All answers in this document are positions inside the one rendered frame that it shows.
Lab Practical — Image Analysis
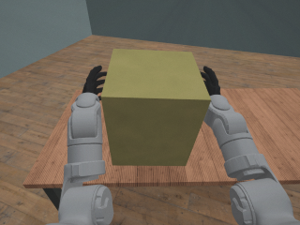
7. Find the robot left upper arm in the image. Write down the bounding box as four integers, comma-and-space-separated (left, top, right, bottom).
45, 184, 114, 225

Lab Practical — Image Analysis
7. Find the robot left forearm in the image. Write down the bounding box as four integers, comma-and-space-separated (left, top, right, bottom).
58, 92, 106, 221

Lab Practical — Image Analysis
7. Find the robot right forearm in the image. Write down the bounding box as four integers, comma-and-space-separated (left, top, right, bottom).
203, 95, 293, 215

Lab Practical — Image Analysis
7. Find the table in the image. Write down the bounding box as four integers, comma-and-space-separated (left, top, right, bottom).
23, 88, 300, 211

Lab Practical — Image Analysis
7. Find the right robot hand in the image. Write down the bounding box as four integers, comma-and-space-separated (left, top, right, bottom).
200, 66, 221, 96

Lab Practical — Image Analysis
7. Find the robot right upper arm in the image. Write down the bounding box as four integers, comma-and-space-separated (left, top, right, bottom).
230, 178, 300, 225

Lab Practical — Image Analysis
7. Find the carton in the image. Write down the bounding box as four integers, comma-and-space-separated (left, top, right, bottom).
100, 49, 211, 166

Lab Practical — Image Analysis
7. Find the left robot hand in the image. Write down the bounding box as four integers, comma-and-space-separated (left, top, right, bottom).
82, 66, 107, 101

